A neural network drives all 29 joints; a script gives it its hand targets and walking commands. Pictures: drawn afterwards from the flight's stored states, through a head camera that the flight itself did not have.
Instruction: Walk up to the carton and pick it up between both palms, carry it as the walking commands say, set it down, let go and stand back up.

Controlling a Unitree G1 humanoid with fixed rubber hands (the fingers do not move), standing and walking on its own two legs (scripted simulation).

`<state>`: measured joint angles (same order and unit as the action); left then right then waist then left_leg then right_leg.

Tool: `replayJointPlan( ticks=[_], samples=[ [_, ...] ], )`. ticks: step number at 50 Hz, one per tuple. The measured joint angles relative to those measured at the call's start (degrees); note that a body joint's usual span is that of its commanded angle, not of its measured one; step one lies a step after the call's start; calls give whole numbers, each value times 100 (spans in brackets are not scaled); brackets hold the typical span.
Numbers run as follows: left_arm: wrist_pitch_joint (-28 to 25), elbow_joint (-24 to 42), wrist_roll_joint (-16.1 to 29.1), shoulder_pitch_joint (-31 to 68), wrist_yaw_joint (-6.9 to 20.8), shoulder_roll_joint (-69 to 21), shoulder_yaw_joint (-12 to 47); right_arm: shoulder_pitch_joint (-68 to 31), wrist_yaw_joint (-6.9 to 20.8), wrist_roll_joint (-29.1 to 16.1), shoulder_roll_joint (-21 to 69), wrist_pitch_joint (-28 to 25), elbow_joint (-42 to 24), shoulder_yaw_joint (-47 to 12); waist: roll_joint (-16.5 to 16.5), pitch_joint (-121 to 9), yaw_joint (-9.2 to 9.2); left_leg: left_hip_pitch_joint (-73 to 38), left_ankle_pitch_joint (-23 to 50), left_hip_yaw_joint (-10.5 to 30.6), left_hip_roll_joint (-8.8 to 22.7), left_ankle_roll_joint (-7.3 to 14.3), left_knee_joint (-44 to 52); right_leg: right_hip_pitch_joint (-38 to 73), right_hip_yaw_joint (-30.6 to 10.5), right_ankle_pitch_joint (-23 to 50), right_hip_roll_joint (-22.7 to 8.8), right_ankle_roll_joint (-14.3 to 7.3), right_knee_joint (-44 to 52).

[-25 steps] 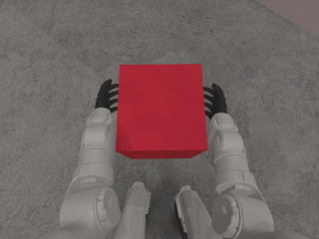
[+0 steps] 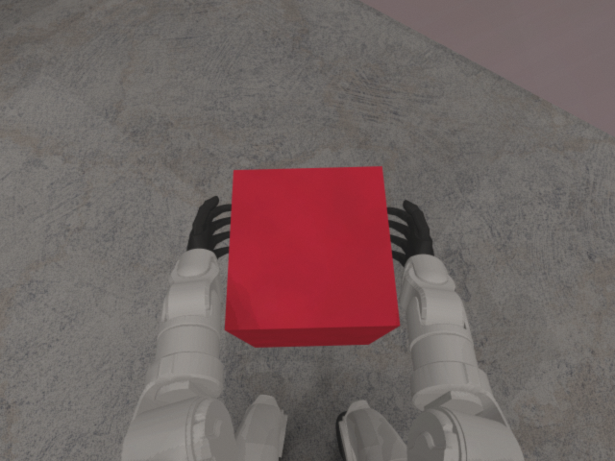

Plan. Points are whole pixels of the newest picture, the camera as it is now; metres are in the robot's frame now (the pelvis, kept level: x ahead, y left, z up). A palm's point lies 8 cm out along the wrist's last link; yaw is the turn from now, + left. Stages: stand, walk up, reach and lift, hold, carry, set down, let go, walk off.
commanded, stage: reach and lift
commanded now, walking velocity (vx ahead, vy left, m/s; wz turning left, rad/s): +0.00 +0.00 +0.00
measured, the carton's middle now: (310, 269) +0.38 +0.01 -0.11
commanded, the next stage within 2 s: none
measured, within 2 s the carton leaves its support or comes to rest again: neither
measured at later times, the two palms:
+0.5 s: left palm (192, 248) +0.35 +0.15 +0.03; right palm (440, 249) +0.35 -0.14 +0.04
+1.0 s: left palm (186, 245) +0.33 +0.14 +0.09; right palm (481, 246) +0.32 -0.15 +0.10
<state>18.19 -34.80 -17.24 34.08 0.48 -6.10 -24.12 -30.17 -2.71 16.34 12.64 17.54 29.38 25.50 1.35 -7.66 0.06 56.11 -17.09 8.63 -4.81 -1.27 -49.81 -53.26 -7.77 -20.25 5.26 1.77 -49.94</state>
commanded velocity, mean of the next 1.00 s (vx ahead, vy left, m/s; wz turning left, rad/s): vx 0.00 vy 0.00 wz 0.00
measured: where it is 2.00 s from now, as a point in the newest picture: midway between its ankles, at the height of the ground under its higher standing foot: outside the picture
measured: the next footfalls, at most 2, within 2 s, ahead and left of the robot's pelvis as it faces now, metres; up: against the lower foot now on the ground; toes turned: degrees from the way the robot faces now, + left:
none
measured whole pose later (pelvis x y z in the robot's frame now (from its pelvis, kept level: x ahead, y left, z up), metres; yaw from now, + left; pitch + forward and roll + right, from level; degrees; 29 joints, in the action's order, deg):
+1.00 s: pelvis +0.02 +0.00 +0.06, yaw +0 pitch -3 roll +0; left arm 35.4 -22.7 -17.0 20.2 -1.8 -9.3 -17.2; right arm -20.9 -0.3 16.6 10.4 35.6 22.4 17.1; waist 1.2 -1.6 1.6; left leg 10.8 -10.5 8.1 -3.3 -0.2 -24.4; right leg -8.3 -8.9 -13.3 2.7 0.8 -24.6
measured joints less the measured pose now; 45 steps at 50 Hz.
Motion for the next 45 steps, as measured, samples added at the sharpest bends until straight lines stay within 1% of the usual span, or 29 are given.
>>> replayJointPlan(
  ticks=[8,23,34,45],
  samples=[
    [85,226,-55,-256,27,-77,74,218,72,96,54,70,-162,-68,1,199,21,-713,212,10,33,21,583,712,-27,221,-53,-11,590],
    [503,631,-106,-741,-106,-260,304,550,212,113,-76,468,-310,-332,15,425,64,-2141,473,1,68,90,1502,2159,-71,510,-166,-17,1565],
    [899,850,-44,-1140,-213,-349,465,810,264,59,-179,911,-391,-576,-24,440,115,-3167,583,-13,90,122,2028,3191,-93,641,-233,-31,2118],
    [1440,1078,11,-1346,-241,-336,614,903,254,40,-213,1514,-564,-761,-26,550,154,-4170,638,-44,131,118,2410,4151,-111,687,-256,-75,2435]
  ],
)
